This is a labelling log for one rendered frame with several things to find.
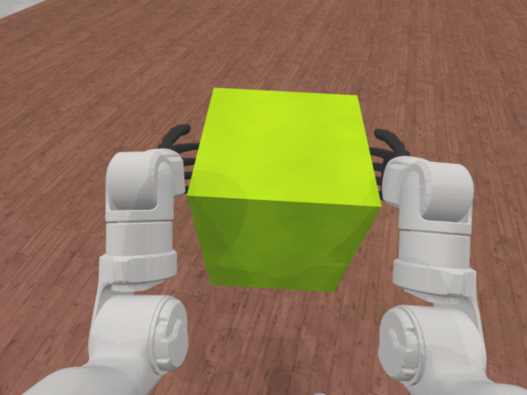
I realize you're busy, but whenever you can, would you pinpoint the left robot hand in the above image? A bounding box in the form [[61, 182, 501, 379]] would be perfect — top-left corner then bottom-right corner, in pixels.
[[157, 124, 200, 193]]

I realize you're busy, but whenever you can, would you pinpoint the robot left upper arm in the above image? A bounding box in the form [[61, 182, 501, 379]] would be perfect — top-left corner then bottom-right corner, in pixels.
[[22, 295, 189, 395]]

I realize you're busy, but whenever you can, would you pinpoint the robot right forearm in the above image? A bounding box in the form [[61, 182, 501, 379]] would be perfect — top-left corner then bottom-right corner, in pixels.
[[382, 156, 487, 367]]

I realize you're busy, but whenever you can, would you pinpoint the carton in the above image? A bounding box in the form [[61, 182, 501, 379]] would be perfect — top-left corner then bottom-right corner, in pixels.
[[187, 88, 381, 292]]

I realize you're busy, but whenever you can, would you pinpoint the right robot hand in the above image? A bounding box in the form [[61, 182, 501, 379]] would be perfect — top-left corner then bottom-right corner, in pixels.
[[369, 128, 410, 201]]

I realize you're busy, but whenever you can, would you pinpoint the robot right upper arm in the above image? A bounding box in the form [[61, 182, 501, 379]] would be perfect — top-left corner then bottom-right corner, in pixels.
[[378, 304, 527, 395]]

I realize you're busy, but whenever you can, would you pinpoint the robot left forearm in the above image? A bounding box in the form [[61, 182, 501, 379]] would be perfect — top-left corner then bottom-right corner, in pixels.
[[88, 148, 185, 356]]

